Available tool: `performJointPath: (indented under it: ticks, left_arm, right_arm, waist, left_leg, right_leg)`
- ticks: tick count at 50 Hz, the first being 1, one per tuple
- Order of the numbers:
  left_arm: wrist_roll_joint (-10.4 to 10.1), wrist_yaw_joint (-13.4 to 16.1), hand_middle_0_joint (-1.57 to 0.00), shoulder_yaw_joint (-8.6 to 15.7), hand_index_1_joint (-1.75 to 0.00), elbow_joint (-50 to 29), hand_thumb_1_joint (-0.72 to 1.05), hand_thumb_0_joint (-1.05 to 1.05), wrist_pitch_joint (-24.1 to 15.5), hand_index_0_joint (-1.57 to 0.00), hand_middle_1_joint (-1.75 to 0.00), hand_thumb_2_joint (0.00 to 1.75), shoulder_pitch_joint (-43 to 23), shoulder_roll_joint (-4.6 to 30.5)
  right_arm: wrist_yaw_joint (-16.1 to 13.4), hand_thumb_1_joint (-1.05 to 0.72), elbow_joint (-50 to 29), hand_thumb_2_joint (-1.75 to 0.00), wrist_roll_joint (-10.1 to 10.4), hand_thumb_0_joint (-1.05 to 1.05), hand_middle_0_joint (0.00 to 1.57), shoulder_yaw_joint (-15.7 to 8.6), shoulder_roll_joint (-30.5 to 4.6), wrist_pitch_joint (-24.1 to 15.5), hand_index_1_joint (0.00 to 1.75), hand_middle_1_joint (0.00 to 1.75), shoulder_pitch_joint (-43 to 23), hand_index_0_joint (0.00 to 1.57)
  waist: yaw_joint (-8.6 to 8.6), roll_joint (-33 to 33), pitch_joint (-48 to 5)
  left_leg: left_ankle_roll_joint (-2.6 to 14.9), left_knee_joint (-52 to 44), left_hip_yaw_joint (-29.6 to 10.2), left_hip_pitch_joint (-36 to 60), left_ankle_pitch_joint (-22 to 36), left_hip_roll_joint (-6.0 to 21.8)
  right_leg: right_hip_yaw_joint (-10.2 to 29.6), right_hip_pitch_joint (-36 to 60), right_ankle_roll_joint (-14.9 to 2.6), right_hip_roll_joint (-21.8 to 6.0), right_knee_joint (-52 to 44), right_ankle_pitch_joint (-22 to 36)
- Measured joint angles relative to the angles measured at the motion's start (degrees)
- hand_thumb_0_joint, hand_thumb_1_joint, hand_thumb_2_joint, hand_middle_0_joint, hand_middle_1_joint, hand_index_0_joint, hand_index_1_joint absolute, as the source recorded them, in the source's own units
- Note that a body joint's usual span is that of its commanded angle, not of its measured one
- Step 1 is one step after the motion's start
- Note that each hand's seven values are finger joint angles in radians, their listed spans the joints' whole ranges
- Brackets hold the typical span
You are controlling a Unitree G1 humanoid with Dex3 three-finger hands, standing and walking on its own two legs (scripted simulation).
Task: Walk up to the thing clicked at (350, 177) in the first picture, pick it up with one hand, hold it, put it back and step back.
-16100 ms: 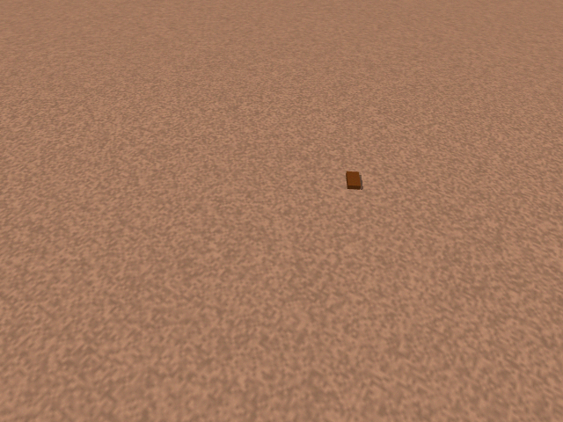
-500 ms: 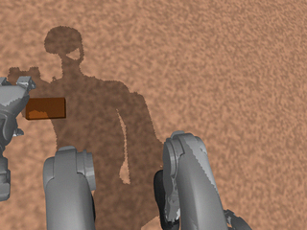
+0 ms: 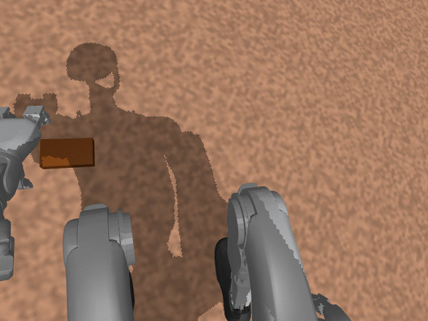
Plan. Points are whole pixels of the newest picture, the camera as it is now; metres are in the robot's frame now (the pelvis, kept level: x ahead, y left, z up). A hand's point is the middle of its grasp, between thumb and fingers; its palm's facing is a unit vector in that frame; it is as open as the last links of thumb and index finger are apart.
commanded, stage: rise first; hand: left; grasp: from above
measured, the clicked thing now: (68, 153) +0.47 +0.25 -0.30
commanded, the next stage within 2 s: approach in 0.26 s
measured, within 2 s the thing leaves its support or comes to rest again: neither
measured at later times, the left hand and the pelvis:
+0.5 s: hand (26, 159) +0.42 +0.29 -0.18, palm faces -0.49 -0.04 -0.87, open 13.3 cm; pelvis +0.00 +0.00 +0.00, yaw +0 degrees
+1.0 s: hand (60, 141) +0.46 +0.24 -0.19, palm faces -0.47 -0.05 -0.88, open 13.5 cm; pelvis +0.00 +0.00 +0.00, yaw -1 degrees
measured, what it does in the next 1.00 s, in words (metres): stands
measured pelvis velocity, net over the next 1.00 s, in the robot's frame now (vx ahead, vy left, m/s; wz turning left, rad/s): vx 0.00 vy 0.00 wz -0.02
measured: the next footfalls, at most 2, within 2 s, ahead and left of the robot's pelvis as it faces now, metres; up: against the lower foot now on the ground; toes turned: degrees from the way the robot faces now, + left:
none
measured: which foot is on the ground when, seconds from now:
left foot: down 0.00-1.00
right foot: down 0.00-1.00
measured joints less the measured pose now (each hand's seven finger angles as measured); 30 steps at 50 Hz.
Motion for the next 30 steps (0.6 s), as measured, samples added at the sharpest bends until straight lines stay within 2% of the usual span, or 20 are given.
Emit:
performJointPath:
  ticks: [9,14,21,26,30]
  left_arm:
    - [0.2,0.1,-0.20,-1.2,-0.90,1.0,-0.44,0.00,-0.1,-0.18,-0.87,0.97,-0.7,0.0]
    - [0.7,0.4,-0.21,-0.4,-0.89,0.0,-0.43,0.00,-0.1,-0.20,-0.86,0.95,0.0,-0.2]
    - [0.4,0.3,-0.23,-0.8,-0.87,2.1,-0.41,0.00,0.3,-0.21,-0.84,0.94,-0.9,0.1]
    - [0.0,0.1,-0.23,-2.8,-0.88,2.4,-0.39,0.00,0.1,-0.22,-0.86,0.92,-1.5,-0.5]
    - [0.5,1.2,-0.22,-4.8,-0.90,3.4,-0.39,0.00,0.0,-0.22,-0.88,0.92,-3.2,-1.6]
  right_arm:
    - [-0.1,-0.92,0.2,-0.90,0.2,0.00,0.20,0.1,0.1,-0.2,0.29,0.30,-0.1,0.20]
    - [0.0,-0.92,-0.1,-0.90,0.3,0.00,0.20,0.0,0.1,-0.5,0.29,0.30,0.0,0.20]
    - [0.3,-0.92,-0.1,-0.90,0.2,0.00,0.20,0.3,0.1,-0.8,0.29,0.30,-0.1,0.20]
    - [0.4,-0.91,0.1,-0.89,0.0,0.00,0.20,0.5,0.2,-1.2,0.29,0.30,0.2,0.20]
    - [0.6,-0.91,0.3,-0.89,-0.4,0.00,0.20,1.2,0.3,-1.8,0.29,0.30,0.3,0.20]
  waist:
    - [-0.05,-0.4,-0.2]
    - [-0.17,-0.2,-0.3]
    - [-0.57,-0.1,-0.2]
    - [-0.72,-0.3,0.2]
    - [-1.47,-0.7,0.4]
  left_leg:
    - [0.19,-0.3,0.3,0.2,0.2,-0.1]
    - [0.24,-0.3,0.2,0.2,0.3,-0.2]
    - [0.35,-0.3,0.3,0.1,0.5,-0.1]
    - [0.23,-0.2,0.4,-0.1,0.6,-0.1]
    - [0.01,0.0,0.1,-0.1,0.6,-0.2]
  right_leg:
    - [0.2,0.5,-0.14,-0.1,-0.3,0.0]
    - [0.1,0.5,-0.19,-0.2,-0.4,0.0]
    - [0.2,0.3,-0.06,-0.1,-0.3,0.3]
    - [0.3,0.1,-0.05,0.0,-0.2,0.4]
    - [0.1,0.0,-0.14,0.0,0.0,0.5]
